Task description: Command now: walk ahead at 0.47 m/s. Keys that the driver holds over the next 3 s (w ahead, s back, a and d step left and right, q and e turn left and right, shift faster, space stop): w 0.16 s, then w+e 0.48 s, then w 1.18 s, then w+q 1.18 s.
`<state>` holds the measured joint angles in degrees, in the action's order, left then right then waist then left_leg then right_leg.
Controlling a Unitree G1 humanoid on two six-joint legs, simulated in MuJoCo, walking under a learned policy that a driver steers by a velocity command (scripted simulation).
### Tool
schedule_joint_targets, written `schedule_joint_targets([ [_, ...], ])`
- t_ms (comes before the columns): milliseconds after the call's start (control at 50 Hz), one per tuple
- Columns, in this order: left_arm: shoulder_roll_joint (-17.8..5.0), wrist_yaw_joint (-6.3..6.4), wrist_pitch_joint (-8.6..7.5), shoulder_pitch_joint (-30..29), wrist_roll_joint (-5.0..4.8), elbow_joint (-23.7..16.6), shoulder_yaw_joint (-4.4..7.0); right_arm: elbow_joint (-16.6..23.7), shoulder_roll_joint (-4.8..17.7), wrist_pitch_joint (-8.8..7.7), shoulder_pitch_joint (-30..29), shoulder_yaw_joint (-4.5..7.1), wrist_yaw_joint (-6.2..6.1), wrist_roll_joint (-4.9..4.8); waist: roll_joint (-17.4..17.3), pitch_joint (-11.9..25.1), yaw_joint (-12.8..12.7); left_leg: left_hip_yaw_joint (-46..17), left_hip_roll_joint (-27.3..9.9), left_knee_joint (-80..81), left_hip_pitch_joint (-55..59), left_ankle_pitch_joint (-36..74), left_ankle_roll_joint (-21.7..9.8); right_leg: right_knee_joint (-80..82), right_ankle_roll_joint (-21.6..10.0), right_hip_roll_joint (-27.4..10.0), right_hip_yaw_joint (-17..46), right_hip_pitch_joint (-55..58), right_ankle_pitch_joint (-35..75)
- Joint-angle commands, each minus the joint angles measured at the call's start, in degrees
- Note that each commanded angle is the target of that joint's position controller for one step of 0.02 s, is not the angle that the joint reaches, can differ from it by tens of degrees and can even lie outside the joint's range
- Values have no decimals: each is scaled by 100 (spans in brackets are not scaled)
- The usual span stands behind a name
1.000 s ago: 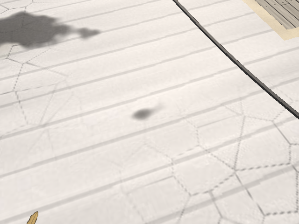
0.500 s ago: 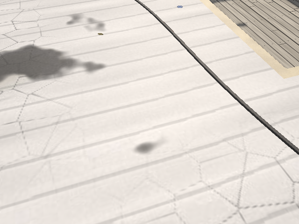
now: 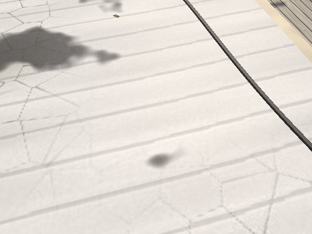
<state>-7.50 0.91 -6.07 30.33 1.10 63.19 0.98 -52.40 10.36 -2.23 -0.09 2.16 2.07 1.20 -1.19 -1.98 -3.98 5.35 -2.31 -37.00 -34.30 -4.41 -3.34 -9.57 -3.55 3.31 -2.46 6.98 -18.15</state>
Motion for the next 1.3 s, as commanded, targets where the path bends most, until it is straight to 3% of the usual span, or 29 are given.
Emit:
schedule_joint_targets([
  [20,-898,30,-45,160,7,-72,162,425,388,-105,-284,73,-57,-20,679,-462,318,170,254,401,525,-116,-270,-363,-630,-1576,452,-371,4547],
  [60,-1045,37,-16,-28,5,-77,212,64,589,-178,918,199,-145,-15,605,166,836,260,583,703,1845,-281,-497,-1779,-479,-1466,246,-294,5795],
  [80,-1036,26,4,-91,-12,-107,209,-246,766,-229,1864,297,-201,47,470,654,1196,83,436,891,3106,-220,-637,-2952,-385,-1266,112,-885,5181],
  [100,-796,2,20,1,-32,-268,151,-394,1262,-260,2805,431,-248,190,-161,1366,1412,-1520,-971,990,4421,-1143,-896,-4767,-312,-915,-105,-2028,2875],
  [120,-279,-69,43,646,-215,-291,105,-371,1553,-214,2770,484,-187,195,-1282,1841,972,-4480,-2288,1996,5373,-1679,-1705,-6730,-149,170,63,-3859,-1284],
  [140,-783,-65,79,32,-76,-364,221,-291,1270,-162,2114,436,-149,-11,-363,1168,821,-4339,-1947,2378,4653,-2456,-1474,-6954,-273,-252,636,-4352,-732],
  [160,-840,-100,61,-553,-37,-560,250,-174,888,-183,1519,321,-134,-65,-130,404,661,-3380,-1757,2516,3735,-2279,-1269,-6649,-289,-510,563,-4405,-100],
  [220,-515,-160,209,-515,70,-492,228,-307,317,-336,1393,140,-185,-30,-47,4,221,-1756,-1185,2867,2400,-700,-791,-5902,-194,-847,589,-3553,322],
  [320,-516,-255,445,-1235,61,-765,257,-495,561,-481,2068,147,-246,-22,-124,-281,224,-762,-1019,3139,2468,130,-549,-5370,-76,-923,487,-4260,1015],
  [500,-413,-349,398,-3034,13,-1454,120,-673,574,-460,2910,72,-384,-36,-187,-507,642,402,-959,2865,3588,2270,-228,-3011,-104,-643,-385,-4517,2020],
  [600,-641,-304,401,-2582,54,-1445,225,-699,879,-335,2863,141,-527,5,-515,-65,289,824,-1212,1411,4364,5449,-170,-2626,-602,8,-871,-3539,831],
  [640,-928,-274,369,-1522,88,-1146,380,-576,1042,-250,2675,201,-497,32,-589,511,-169,854,-1269,-318,4075,5297,-240,-2231,-933,272,-756,-2307,452],
  [660,-1188,-224,338,-747,180,-934,509,-451,1032,-252,2487,201,-433,-13,-280,844,-614,901,-1152,-1785,3086,3972,-175,-1657,-1202,-66,-113,-1023,486],
  [680,-1755,-155,340,-553,232,-929,659,-166,377,-274,2749,82,-304,-91,982,1383,-303,819,-300,-3892,761,-1137,35,-1683,-1928,-1899,2418,876,724],
  [700,-1808,-160,421,-479,63,-922,658,44,631,-328,2362,136,-245,-114,744,1644,-314,-301,431,-4932,-444,-2504,91,-730,-2373,-2466,4424,1173,459],
  [720,-1621,-110,433,-919,-15,-925,599,224,749,-403,1763,149,-212,-103,239,663,-169,-638,-72,-4617,-1010,-1797,22,-501,-2047,-2294,3357,471,569],
  [760,-1078,-110,342,-1463,-17,-946,442,106,701,-416,1859,149,-206,-95,-274,52,325,-633,-385,-3653,-315,-1259,48,-242,-1472,-1817,2199,-828,1808],
  [820,-919,-69,122,-1343,-96,-795,331,24,486,-101,2099,124,-130,128,15,4,609,-538,-489,-2948,377,-1140,245,-79,-1150,-1287,1299,-1460,2828],
  [880,-1150,-79,52,-945,-115,-652,352,221,510,4,1563,134,-70,103,237,-144,522,-348,-528,-2362,-41,-585,345,3,-928,-1093,897,-1369,3540],
  [960,-1080,-100,64,-563,-85,-589,288,531,541,12,634,109,-44,23,442,-245,229,-179,-445,-1282,-382,206,341,41,-605,-959,687,-968,3867],
  [1080,-1138,-13,66,-140,0,-416,222,869,524,-50,-272,18,-53,-10,525,-391,-14,15,-86,110,-335,403,65,-67,-638,-1265,678,-26,4342],
  [1120,-1240,30,58,-323,25,-414,226,860,615,-98,-58,43,-72,-17,560,-316,221,37,106,408,143,10,-152,-396,-628,-1385,596,142,5264],
  [1160,-1368,59,58,-530,73,-424,254,564,829,-144,915,143,-160,-16,650,162,682,66,441,573,1223,-514,-381,-1452,-547,-1405,523,224,6533],
  [1180,-1401,48,81,-663,53,-445,261,251,932,-192,1861,213,-214,14,506,622,1119,46,483,1003,2301,-259,-512,-2534,-478,-1253,401,-64,6230],
  [1200,-1252,17,67,-649,-11,-568,205,21,1274,-226,2823,318,-285,151,98,1258,1439,-897,-420,1079,3780,-603,-769,-4079,-419,-983,248,-1136,4499],
  [1220,-633,-68,79,160,-245,-629,104,-5,1864,-217,3082,473,-259,261,-1261,1924,1012,-3867,-2142,1508,5372,-896,-1708,-6468,-137,200,-40,-3327,14],
  [1240,-1210,-59,80,-179,-78,-600,234,24,1499,-143,2528,412,-175,2,-551,1701,917,-4587,-2022,2152,4940,-1422,-1681,-6985,-266,134,723,-3969,-869],
  [1260,-1227,-74,75,-672,-46,-785,256,153,1195,-142,1834,322,-156,-62,-298,696,675,-3539,-1874,2268,4028,-1619,-1503,-6846,-284,-231,721,-4249,-397],
  [1300,-1024,-127,103,-1021,-3,-860,234,83,657,-224,1547,161,-141,-23,52,26,443,-2419,-1367,2631,2866,-814,-1134,-6184,-255,-597,644,-3933,66],
])
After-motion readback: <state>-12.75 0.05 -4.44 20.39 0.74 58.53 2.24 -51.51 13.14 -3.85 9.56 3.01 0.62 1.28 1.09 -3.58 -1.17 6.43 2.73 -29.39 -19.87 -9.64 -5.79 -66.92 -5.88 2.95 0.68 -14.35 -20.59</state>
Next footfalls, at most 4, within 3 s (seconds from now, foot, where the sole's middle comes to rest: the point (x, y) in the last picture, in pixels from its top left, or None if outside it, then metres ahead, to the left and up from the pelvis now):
0.08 left None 0.23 0.09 -0.77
0.66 right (193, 228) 0.50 -0.07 -0.77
1.20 left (183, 153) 0.86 -0.03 -0.77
1.74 right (234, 119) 1.08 -0.30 -0.77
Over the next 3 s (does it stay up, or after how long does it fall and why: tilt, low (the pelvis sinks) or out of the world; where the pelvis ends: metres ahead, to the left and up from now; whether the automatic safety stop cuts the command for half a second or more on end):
stays up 1.61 -0.25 0.00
